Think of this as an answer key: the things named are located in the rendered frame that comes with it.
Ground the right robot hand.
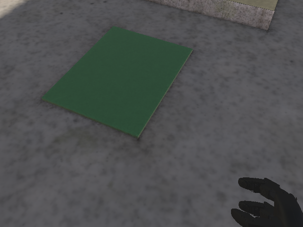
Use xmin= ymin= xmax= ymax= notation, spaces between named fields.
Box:
xmin=231 ymin=177 xmax=303 ymax=227

